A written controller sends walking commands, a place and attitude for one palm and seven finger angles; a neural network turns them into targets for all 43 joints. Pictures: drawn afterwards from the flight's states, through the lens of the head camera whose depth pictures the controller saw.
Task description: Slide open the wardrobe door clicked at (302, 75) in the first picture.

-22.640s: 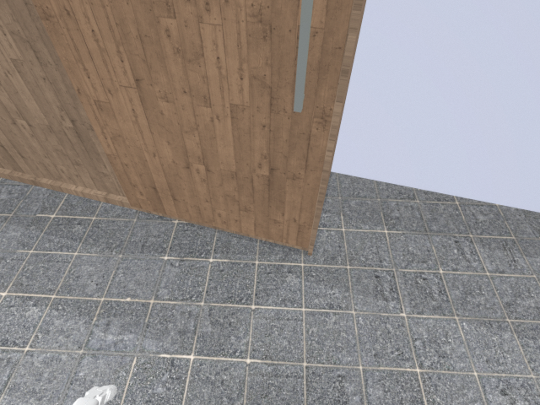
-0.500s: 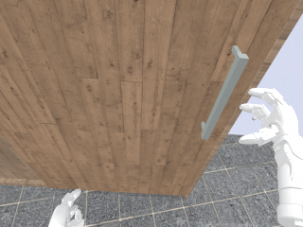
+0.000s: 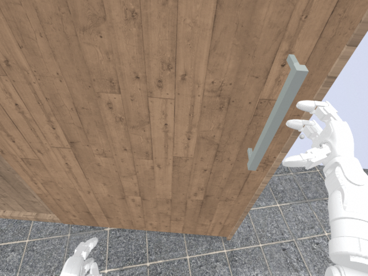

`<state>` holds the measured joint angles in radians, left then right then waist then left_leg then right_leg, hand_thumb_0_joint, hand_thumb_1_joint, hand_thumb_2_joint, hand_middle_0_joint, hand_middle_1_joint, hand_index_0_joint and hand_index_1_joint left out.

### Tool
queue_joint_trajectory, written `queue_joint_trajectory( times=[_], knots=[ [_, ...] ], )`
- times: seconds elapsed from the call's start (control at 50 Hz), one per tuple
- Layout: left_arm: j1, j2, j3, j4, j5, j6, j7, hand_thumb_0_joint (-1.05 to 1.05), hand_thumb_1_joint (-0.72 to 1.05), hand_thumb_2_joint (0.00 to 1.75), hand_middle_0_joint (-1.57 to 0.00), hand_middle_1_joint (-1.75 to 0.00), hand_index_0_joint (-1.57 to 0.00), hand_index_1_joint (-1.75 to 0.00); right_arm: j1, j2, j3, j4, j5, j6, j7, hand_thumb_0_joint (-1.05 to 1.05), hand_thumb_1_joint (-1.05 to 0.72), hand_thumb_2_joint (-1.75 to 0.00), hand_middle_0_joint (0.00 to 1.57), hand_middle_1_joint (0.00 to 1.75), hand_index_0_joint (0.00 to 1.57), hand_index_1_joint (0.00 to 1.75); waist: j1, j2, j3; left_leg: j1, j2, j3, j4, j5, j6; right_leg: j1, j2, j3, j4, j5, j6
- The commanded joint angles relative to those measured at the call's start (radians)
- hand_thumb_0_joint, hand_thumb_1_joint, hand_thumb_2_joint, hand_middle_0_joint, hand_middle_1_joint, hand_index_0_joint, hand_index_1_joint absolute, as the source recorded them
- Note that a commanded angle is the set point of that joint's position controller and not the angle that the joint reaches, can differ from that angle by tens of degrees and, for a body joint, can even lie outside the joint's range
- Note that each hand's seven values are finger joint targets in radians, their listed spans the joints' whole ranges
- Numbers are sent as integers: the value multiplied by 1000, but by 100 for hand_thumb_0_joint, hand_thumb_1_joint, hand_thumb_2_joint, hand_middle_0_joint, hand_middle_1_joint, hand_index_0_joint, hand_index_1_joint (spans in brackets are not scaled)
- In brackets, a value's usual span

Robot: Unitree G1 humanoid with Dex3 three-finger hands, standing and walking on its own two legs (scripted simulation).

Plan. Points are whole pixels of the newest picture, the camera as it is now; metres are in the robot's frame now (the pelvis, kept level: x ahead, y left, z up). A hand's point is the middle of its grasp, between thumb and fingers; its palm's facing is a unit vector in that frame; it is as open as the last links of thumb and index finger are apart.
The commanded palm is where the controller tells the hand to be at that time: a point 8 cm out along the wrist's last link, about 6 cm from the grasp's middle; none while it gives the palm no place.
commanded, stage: move the hooked fingers beside the handle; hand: right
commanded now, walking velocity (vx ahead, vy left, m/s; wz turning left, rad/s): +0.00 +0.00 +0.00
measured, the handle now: (268, 122) +0.43 -0.15 +0.14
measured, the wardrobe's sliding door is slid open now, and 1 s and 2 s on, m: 0.00 0.00 0.00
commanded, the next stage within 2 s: feel for the door with the fingertips in 0.52 s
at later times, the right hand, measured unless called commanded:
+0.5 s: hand (300, 140) +0.37 -0.20 +0.15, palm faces +0.02 +1.00 -0.01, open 14.0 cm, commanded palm +0.34 -0.25 +0.15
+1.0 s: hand (285, 138) +0.37 -0.17 +0.15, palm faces +0.01 +1.00 +0.00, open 14.0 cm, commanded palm +0.34 -0.22 +0.15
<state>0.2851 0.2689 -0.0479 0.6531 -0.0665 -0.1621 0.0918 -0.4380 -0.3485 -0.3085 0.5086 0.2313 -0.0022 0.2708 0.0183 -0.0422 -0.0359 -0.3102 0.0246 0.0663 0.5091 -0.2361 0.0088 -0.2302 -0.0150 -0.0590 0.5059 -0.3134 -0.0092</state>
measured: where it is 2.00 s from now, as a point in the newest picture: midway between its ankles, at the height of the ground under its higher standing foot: outside the picture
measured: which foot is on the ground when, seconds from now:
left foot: down 0.00-1.00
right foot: down 0.00-1.00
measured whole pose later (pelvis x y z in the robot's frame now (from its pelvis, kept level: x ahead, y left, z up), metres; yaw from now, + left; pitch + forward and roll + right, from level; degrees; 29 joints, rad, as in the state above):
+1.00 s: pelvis +0.00 +0.00 +0.00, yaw +0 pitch +1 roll +0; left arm 0.24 0.25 -0.05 0.65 -0.06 -0.14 0.08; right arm -0.38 -0.26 -0.22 0.39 0.22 0.04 0.17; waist 0.01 -0.04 -0.04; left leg -0.28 0.02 0.07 0.50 -0.24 0.01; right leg -0.20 -0.02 -0.05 0.49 -0.31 -0.01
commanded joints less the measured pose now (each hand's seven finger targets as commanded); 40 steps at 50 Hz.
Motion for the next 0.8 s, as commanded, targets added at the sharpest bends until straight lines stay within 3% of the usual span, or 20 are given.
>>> queue_joint_trajectory(
  times=[0.0,0.04,0.1,0.16,0.22,0.26,0.28,0.3,0.34,0.38,0.42,0.46,0.5,0.56,0.6,0.64,0.66,0.7,0.74,0.78],
  knots=[
    [-65,129,49,-141,-5,-43,10,0,90,90,-20,-30,-20,-30,-315,-240,-78,-188,20,-45,-8,0,50,-30,30,120,30,120,-20,63,-226,159,-5,-24,-35,274,16,7,-4,48,-66,264,-15],
    [-68,131,51,-145,-4,-36,12,0,90,90,-20,-30,-20,-30,-336,-270,-92,-222,12,-47,-12,0,50,-30,30,120,30,120,-23,28,-238,170,-2,-29,-34,269,19,13,-5,45,-63,266,-16],
    [-77,117,48,-159,-1,-42,10,0,90,90,-20,-30,-20,-30,-363,-243,-69,-318,12,-65,-12,0,50,-30,30,120,30,120,-20,-28,-287,182,-4,-28,-25,316,22,60,-2,49,-57,326,-12],
    [-71,120,50,-144,-4,-44,14,0,90,90,-20,-30,-20,-30,-358,-217,-50,-294,24,-64,-7,0,50,-30,30,120,30,120,-4,31,-265,169,-9,-24,-34,318,16,64,-7,47,-54,318,-16],
    [-76,119,46,-139,-6,-45,18,0,90,90,-20,-30,-20,-30,-370,-199,-27,-275,22,-48,-3,0,50,-30,30,120,30,120,0,-2,-224,140,-6,-20,-38,274,20,51,-4,55,-63,280,-12],
    [-80,117,49,-145,-3,-43,16,0,90,90,-20,-30,-20,-30,-348,-218,-46,-306,13,-48,-11,0,50,-30,30,120,30,120,-14,-19,-267,166,-5,-21,-30,302,22,72,-3,55,-59,325,-11],
    [-84,113,46,-149,-4,-44,13,0,90,90,-20,-30,-20,-30,-339,-173,-10,-304,17,-42,-8,0,50,-30,30,120,30,120,-12,-14,-269,162,-5,-20,-30,310,21,77,-2,55,-56,331,-10],
    [-82,117,47,-143,-5,-43,15,0,90,90,-20,-30,-20,-30,-342,-200,-35,-295,20,-38,-14,0,50,-30,30,120,30,120,-11,14,-258,158,-7,-16,-31,306,20,68,-4,57,-56,324,-9],
    [-83,118,48,-141,-3,-39,14,0,90,90,-20,-30,-20,-30,-324,-198,-36,-282,21,-35,-17,0,50,-30,30,120,30,120,-15,36,-245,162,-7,-17,-34,305,20,60,-7,57,-57,322,-12],
    [-90,114,43,-148,-4,-36,12,0,90,90,-20,-30,-20,-30,-343,-180,-18,-301,18,-35,-20,0,50,-30,30,120,30,120,-13,11,-252,162,-5,-17,-30,309,20,64,-3,57,-61,326,-8],
    [-95,112,44,-151,-3,-36,11,0,90,90,-20,-30,-20,-30,-338,-177,-19,-301,15,-33,-28,0,50,-30,30,120,30,120,-14,25,-247,160,-5,-16,-30,304,19,61,-2,55,-58,317,-9],
    [-90,118,45,-144,-3,-27,14,0,90,90,-20,-30,-20,-30,-329,-235,-69,-273,11,-30,-36,0,50,-30,30,120,30,120,-19,37,-241,167,-6,-22,-36,288,18,44,-2,52,-62,293,-12],
    [-96,111,40,-149,-5,-26,14,0,90,90,-20,-30,-20,-30,-373,-194,-24,-283,6,-32,-35,0,50,-30,30,120,30,120,-8,1,-226,151,-5,-23,-36,277,20,48,0,53,-63,285,-10],
    [-93,112,44,-157,1,-28,13,0,90,90,-20,-30,-20,-30,-349,-228,-61,-314,5,-48,-40,0,50,-30,30,120,30,120,-24,12,-298,197,-6,-24,-25,323,21,72,-1,57,-56,341,-11],
    [-96,106,43,-157,-1,-32,11,0,90,90,-20,-30,-20,-30,-346,-181,-24,-321,13,-50,-29,0,50,-30,30,120,30,120,-17,0,-291,188,-7,-23,-27,342,20,84,-1,51,-54,351,-9],
    [-91,110,45,-148,-4,-31,10,0,90,90,-20,-30,-20,-30,-322,-165,-9,-299,17,-44,-25,0,50,-30,30,120,30,120,-14,41,-269,184,-9,-17,-31,339,20,75,-6,54,-55,355,-10],
    [-99,108,44,-153,-5,-32,7,0,90,90,-20,-30,-20,-30,-304,-138,7,-299,21,-37,-24,0,50,-30,30,120,30,120,-17,31,-249,177,-8,-18,-33,337,19,66,-4,52,-59,345,-10],
    [-105,107,42,-153,-7,-31,5,0,90,90,-20,-30,-20,-30,-324,-122,29,-313,17,-24,-31,0,50,-30,30,120,30,120,-13,-10,-230,156,-6,-17,-36,307,21,62,0,53,-62,314,-7],
    [-104,112,47,-149,-5,-27,5,0,90,90,-20,-30,-20,-30,-306,-142,9,-321,13,-19,-49,0,50,-30,30,120,30,120,-18,49,-236,166,-7,-15,-39,291,19,57,-4,56,-61,304,-11],
    [-113,106,45,-154,-5,-27,4,0,90,90,-20,-30,-20,-30,-336,-118,32,-352,10,-18,-62,0,50,-30,30,120,30,120,-15,15,-246,160,-6,-20,-40,279,19,65,0,55,-64,288,-9]
  ],
)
